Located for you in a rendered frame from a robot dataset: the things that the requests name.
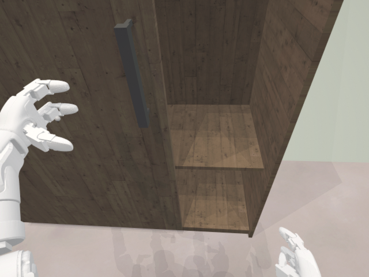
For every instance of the robot left forearm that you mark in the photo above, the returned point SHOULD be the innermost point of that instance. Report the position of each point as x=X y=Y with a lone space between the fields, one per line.
x=12 y=153

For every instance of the robot left upper arm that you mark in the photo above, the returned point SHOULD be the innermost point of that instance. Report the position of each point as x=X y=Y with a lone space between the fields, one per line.
x=18 y=264

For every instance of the wardrobe door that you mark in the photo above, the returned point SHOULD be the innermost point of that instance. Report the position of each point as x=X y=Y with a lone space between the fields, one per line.
x=117 y=174

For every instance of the robot right hand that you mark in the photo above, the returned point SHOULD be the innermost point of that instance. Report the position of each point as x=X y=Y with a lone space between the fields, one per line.
x=302 y=262

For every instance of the robot left hand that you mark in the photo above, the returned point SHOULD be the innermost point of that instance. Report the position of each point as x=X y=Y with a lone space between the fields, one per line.
x=19 y=112

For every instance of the handle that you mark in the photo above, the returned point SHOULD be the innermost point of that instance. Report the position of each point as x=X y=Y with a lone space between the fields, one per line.
x=130 y=64

